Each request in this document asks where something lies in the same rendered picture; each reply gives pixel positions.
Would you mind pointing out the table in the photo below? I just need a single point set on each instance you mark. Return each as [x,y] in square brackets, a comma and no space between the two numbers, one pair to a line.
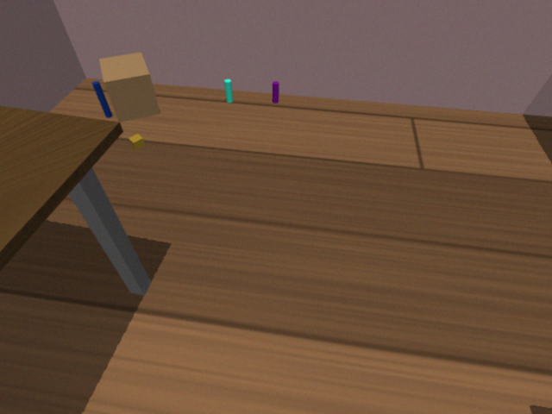
[46,156]

